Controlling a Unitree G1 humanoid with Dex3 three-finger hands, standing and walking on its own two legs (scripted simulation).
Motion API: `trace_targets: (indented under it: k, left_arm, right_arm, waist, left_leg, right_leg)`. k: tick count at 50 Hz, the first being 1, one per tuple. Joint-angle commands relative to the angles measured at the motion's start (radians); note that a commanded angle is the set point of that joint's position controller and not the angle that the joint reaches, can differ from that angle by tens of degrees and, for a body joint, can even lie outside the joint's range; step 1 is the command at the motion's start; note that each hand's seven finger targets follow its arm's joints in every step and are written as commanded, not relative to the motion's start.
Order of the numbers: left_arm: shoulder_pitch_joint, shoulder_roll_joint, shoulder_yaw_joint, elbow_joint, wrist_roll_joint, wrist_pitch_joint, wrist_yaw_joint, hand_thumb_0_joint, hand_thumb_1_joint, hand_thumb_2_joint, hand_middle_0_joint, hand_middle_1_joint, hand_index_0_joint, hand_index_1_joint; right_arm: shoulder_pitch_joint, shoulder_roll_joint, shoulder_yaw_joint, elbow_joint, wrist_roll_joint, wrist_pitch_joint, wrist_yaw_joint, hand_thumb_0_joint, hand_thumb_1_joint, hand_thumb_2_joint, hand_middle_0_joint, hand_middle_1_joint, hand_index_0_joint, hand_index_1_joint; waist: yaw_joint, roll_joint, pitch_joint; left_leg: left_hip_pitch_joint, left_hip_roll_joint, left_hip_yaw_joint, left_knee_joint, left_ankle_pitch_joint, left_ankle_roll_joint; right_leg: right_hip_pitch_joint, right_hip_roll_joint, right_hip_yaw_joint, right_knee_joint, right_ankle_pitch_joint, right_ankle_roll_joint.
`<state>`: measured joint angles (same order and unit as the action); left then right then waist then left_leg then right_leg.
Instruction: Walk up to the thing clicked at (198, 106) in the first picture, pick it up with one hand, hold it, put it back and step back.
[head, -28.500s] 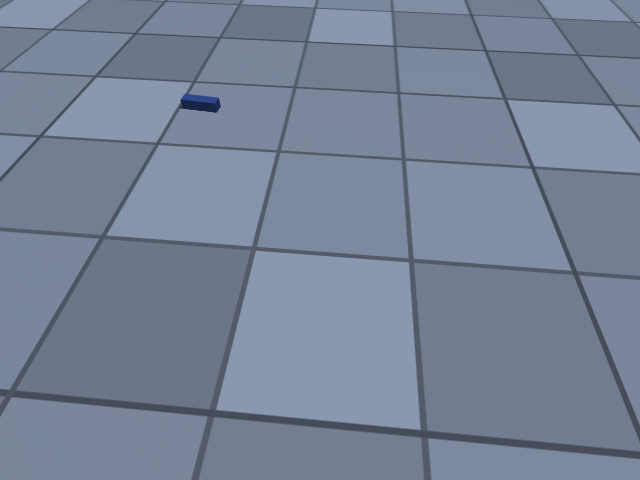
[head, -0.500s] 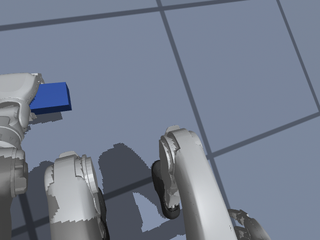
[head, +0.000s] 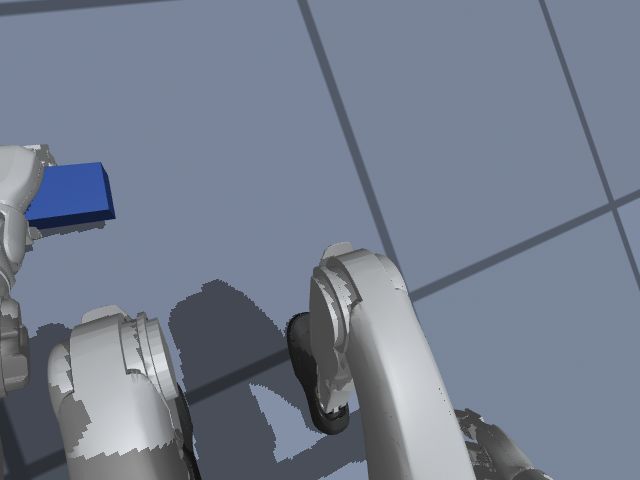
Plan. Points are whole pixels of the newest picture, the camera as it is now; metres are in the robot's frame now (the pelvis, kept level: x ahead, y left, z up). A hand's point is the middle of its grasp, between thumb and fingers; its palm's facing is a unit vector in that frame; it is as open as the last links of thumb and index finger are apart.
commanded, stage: rest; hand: left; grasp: from above
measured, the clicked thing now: (17, 202) +0.46 +0.25 -0.24
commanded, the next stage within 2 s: open in 0.98 s
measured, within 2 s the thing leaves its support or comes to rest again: rests again in 0.60 s
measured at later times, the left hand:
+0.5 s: hand (33, 202) +0.46 +0.24 -0.26, palm faces -0.49 -0.06 -0.87, open 9.6 cm
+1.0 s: hand (34, 199) +0.47 +0.24 -0.27, palm faces -0.47 -0.08 -0.88, open 9.6 cm
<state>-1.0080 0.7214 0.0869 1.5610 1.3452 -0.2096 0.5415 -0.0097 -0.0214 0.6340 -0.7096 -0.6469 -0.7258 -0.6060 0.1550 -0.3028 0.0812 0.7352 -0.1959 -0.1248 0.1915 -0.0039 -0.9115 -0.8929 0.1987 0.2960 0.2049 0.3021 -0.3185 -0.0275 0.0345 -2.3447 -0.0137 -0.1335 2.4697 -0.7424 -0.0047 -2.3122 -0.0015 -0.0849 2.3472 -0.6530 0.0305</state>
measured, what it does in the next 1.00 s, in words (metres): stands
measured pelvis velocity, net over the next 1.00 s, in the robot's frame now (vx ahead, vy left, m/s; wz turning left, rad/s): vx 0.00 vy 0.01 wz -0.07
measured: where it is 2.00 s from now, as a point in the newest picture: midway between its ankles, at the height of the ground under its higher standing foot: (253, 427)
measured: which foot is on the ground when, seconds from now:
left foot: down 0.00-1.00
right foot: down 0.00-1.00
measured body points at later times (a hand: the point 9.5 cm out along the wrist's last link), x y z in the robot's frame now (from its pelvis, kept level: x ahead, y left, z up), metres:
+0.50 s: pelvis +0.00 +0.00 -0.01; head +0.29 +0.08 +0.33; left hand +0.49 +0.24 -0.21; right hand +0.01 -0.27 -0.08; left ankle +0.06 +0.12 -0.28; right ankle +0.10 -0.12 -0.28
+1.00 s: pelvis +0.00 +0.01 -0.01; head +0.29 +0.09 +0.32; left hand +0.49 +0.24 -0.22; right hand +0.01 -0.26 -0.07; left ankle +0.06 +0.12 -0.28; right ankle +0.10 -0.12 -0.28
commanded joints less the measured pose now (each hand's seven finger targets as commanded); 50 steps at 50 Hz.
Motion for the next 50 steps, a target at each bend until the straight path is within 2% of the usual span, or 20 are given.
trace_targets:
  k: [1, 11, 12, 13, 16, 19, 21, 26, 30, 31, 32, 33, 34, 38, 41, 42, 43, 45, 49, 50]
  left_arm:
    - [-0.381, 0.241, 0.021, -0.104, -0.014, 0.012, 0.074, 0.0, 0.581, 0.882, -0.955, -0.695, -0.954, -0.696]
    - [-0.385, 0.301, 0.04, -0.075, -0.022, 0.004, 0.071, 0.0, 0.638, 0.873, -0.973, -0.745, -0.985, -0.731]
    - [-0.34, 0.278, 0.019, -0.016, -0.03, 0.006, 0.074, 0.0, 0.633, 0.857, -0.97, -0.741, -0.983, -0.727]
    - [-0.367, 0.345, 0.068, -0.085, -0.024, -0.002, 0.084, 0.0, 0.65, 0.863, -0.975, -0.753, -0.991, -0.735]
    - [-0.348, 0.308, 0.028, -0.025, -0.019, -0.003, 0.093, 0.0, 0.655, 0.858, -0.985, -0.737, -0.998, -0.723]
    - [-0.347, 0.334, 0.044, -0.053, -0.017, -0.007, 0.108, 0.0, 0.647, 0.839, -0.98, -0.729, -0.994, -0.713]
    - [-0.397, 0.354, 0.049, -0.063, -0.011, -0.013, 0.119, 0.0, 0.659, 0.848, -0.982, -0.731, -0.996, -0.715]
    - [-0.397, 0.346, 0.03, 0.0, -0.003, -0.016, 0.135, 0.0, 0.673, 0.847, -0.993, -0.73, -1.008, -0.714]
    - [-0.383, 0.38, 0.048, 0.004, 0.0, -0.015, 0.145, 0.0, 0.667, 0.828, -0.978, -0.738, -0.997, -0.717]
    - [-0.345, 0.328, 0.014, 0.052, -0.01, -0.008, 0.143, 0.0, 0.661, 0.832, -0.983, -0.736, -1.0, -0.718]
    - [-0.397, 0.364, 0.033, 0.017, -0.009, -0.015, 0.148, 0.0, 0.696, 0.824, -0.982, -0.758, -1.009, -0.729]
    - [-0.387, 0.372, 0.027, 0.023, -0.001, -0.013, 0.15, 0.0, 0.678, 0.843, -0.983, -0.767, -1.005, -0.744]
    - [-0.385, 0.335, 0.003, 0.059, -0.002, -0.005, 0.142, 0.0, 0.678, 0.827, -0.98, -0.761, -1.004, -0.735]
    - [-0.392, 0.344, -0.009, 0.06, -0.008, 0.004, 0.143, 0.0, 0.67, 0.825, -0.986, -0.737, -1.004, -0.717]
    - [-0.388, 0.409, 0.035, 0.015, -0.005, 0.002, 0.155, 0.0, 0.657, 0.814, -0.985, -0.723, -1.0, -0.706]
    - [-0.389, 0.367, 0.012, 0.06, -0.003, 0.005, 0.152, 0.0, 0.663, 0.813, -0.98, -0.73, -0.999, -0.71]
    - [-0.382, 0.41, 0.052, 0.066, -0.007, 0.003, 0.157, 0.0, 0.67, 0.793, -0.967, -0.745, -0.994, -0.716]
    - [-0.381, 0.439, 0.074, 0.053, -0.003, 0.002, 0.159, 0.0, 0.625, 0.799, -0.939, -0.746, -0.962, -0.72]
    - [-0.378, 0.429, 0.063, 0.085, -0.003, -0.001, 0.149, 0.0, 0.599, 0.814, -0.92, -0.754, -0.94, -0.733]
    - [-0.391, 0.387, 0.017, 0.093, -0.007, -0.001, 0.139, 0.0, 0.604, 0.812, -0.92, -0.762, -0.942, -0.739]
  right_arm:
    - [0.252, -0.268, -0.062, 0.022, -0.007, -0.007, 0.0, 0.0, -0.895, -0.895, 0.201, 0.3, 0.2, 0.3]
    - [0.261, -0.302, -0.026, 0.013, -0.018, -0.041, 0.035, 0.0, -0.897, -0.896, 0.201, 0.3, 0.2, 0.3]
    - [0.241, -0.301, -0.02, 0.015, -0.014, -0.041, 0.036, 0.0, -0.899, -0.897, 0.201, 0.3, 0.2, 0.3]
    - [0.259, -0.312, -0.025, 0.008, -0.02, -0.042, 0.038, 0.0, -0.898, -0.896, 0.201, 0.3, 0.2, 0.3]
    - [0.235, -0.305, -0.011, 0.012, -0.018, -0.044, 0.045, 0.0, -0.899, -0.897, 0.201, 0.3, 0.2, 0.3]
    - [0.237, -0.308, -0.006, 0.002, -0.015, -0.044, 0.049, 0.0, -0.9, -0.897, 0.201, 0.3, 0.2, 0.3]
    - [0.246, -0.32, -0.001, 0.007, -0.027, -0.051, 0.054, 0.0, -0.897, -0.896, 0.201, 0.3, 0.2, 0.3]
    - [0.242, -0.329, 0.016, 0.013, -0.031, -0.065, 0.06, 0.0, -0.899, -0.897, 0.201, 0.3, 0.201, 0.3]
    - [0.223, -0.34, 0.02, -0.003, -0.033, -0.078, 0.066, 0.0, -0.898, -0.898, 0.201, 0.3, 0.2, 0.3]
    - [0.22, -0.331, 0.024, 0.011, -0.029, -0.078, 0.068, 0.0, -0.901, -0.899, 0.201, 0.301, 0.2, 0.301]
    - [0.22, -0.339, 0.022, 0.01, -0.038, -0.083, 0.07, 0.0, -0.898, -0.897, 0.201, 0.301, 0.201, 0.301]
    - [0.211, -0.345, 0.025, 0.003, -0.036, -0.085, 0.071, 0.0, -0.9, -0.899, 0.201, 0.301, 0.201, 0.301]
    - [0.217, -0.342, 0.031, 0.003, -0.037, -0.088, 0.075, 0.0, -0.902, -0.899, 0.201, 0.301, 0.2, 0.301]
    - [0.204, -0.352, 0.039, -0.002, -0.033, -0.098, 0.08, 0.0, -0.903, -0.9, 0.201, 0.301, 0.2, 0.301]
    - [0.194, -0.367, 0.038, -0.019, -0.032, -0.101, 0.083, 0.0, -0.903, -0.901, 0.201, 0.301, 0.2, 0.301]
    - [0.21, -0.364, 0.047, -0.011, -0.04, -0.103, 0.086, 0.0, -0.902, -0.9, 0.201, 0.301, 0.2, 0.301]
    - [0.216, -0.378, 0.04, -0.008, -0.044, -0.105, 0.088, 0.0, -0.901, -0.9, 0.201, 0.301, 0.2, 0.301]
    - [0.216, -0.372, 0.043, -0.01, -0.044, -0.104, 0.089, 0.0, -0.901, -0.9, 0.201, 0.301, 0.2, 0.301]
    - [0.232, -0.381, 0.053, -0.009, -0.051, -0.107, 0.092, 0.0, -0.903, -0.902, 0.201, 0.301, 0.2, 0.301]
    - [0.193, -0.372, 0.063, -0.031, -0.044, -0.114, 0.092, 0.0, -0.902, -0.901, 0.201, 0.301, 0.201, 0.301]
  waist:
    - [-0.054, 0.384, -0.728]
    - [-0.08, 0.404, -0.718]
    - [-0.061, 0.398, -0.707]
    - [-0.075, 0.411, -0.742]
    - [-0.069, 0.418, -0.709]
    - [-0.066, 0.448, -0.73]
    - [-0.096, 0.423, -0.712]
    - [-0.117, 0.41, -0.644]
    - [-0.11, 0.424, -0.65]
    - [-0.105, 0.445, -0.635]
    - [-0.127, 0.444, -0.639]
    - [-0.112, 0.458, -0.636]
    - [-0.132, 0.451, -0.609]
    - [-0.133, 0.458, -0.601]
    - [-0.113, 0.496, -0.634]
    - [-0.143, 0.464, -0.609]
    - [-0.151, 0.452, -0.597]
    - [-0.137, 0.46, -0.591]
    - [-0.164, 0.437, -0.571]
    - [-0.161, 0.427, -0.549]
  left_leg:
    - [0.515, -0.002, 0.083, -0.235, 0.264, 0.026]
    - [0.528, 0.004, 0.061, -0.2, 0.334, 0.021]
    - [0.513, 0.004, 0.059, -0.206, 0.316, 0.02]
    - [0.528, 0.005, 0.061, -0.201, 0.343, 0.021]
    - [0.503, 0.006, 0.058, -0.198, 0.308, 0.019]
    - [0.534, 0.009, 0.049, -0.213, 0.325, 0.015]
    - [0.517, 0.013, 0.046, -0.19, 0.329, 0.019]
    - [0.485, 0.012, 0.044, -0.174, 0.289, 0.022]
    - [0.494, 0.016, 0.033, -0.187, 0.291, 0.02]
    - [0.505, 0.017, 0.035, -0.196, 0.287, 0.015]
    - [0.511, 0.021, 0.025, -0.19, 0.281, 0.014]
    - [0.513, 0.02, 0.021, -0.2, 0.274, 0.012]
    - [0.507, 0.02, 0.021, -0.196, 0.259, 0.014]
    - [0.526, 0.026, 0.009, -0.194, 0.273, 0.01]
    - [0.558, 0.03, 0.0, -0.211, 0.322, 0.001]
    - [0.544, 0.03, 0.006, -0.19, 0.326, 0.005]
    - [0.535, 0.032, 0.0, -0.189, 0.327, 0.005]
    - [0.514, 0.029, 0.01, -0.184, 0.321, 0.009]
    - [0.503, 0.029, 0.009, -0.178, 0.308, 0.015]
    - [0.481, 0.027, 0.01, -0.167, 0.276, 0.018]
  right_leg:
    - [0.402, 0.037, -0.095, -0.199, 0.261, -0.058]
    - [0.441, 0.043, -0.122, -0.168, 0.322, -0.056]
    - [0.437, 0.045, -0.122, -0.171, 0.308, -0.061]
    - [0.482, 0.046, -0.124, -0.173, 0.336, -0.054]
    - [0.448, 0.053, -0.126, -0.167, 0.307, -0.061]
    - [0.462, 0.054, -0.133, -0.16, 0.319, -0.061]
    - [0.465, 0.055, -0.138, -0.162, 0.333, -0.054]
    - [0.438, 0.055, -0.14, -0.169, 0.303, -0.056]
    - [0.45, 0.061, -0.149, -0.166, 0.304, -0.055]
    - [0.443, 0.061, -0.147, -0.164, 0.298, -0.057]
    - [0.43, 0.062, -0.158, -0.16, 0.296, -0.053]
    - [0.426, 0.061, -0.157, -0.16, 0.289, -0.057]
    - [0.408, 0.06, -0.159, -0.156, 0.279, -0.056]
    - [0.4, 0.06, -0.161, -0.152, 0.295, -0.055]
    - [0.425, 0.065, -0.165, -0.144, 0.324, -0.06]
    - [0.427, 0.061, -0.166, -0.149, 0.335, -0.053]
    - [0.435, 0.061, -0.171, -0.148, 0.338, -0.05]
    - [0.453, 0.065, -0.162, -0.156, 0.333, -0.053]
    - [0.454, 0.064, -0.17, -0.165, 0.324, -0.047]
    - [0.439, 0.066, -0.164, -0.159, 0.302, -0.049]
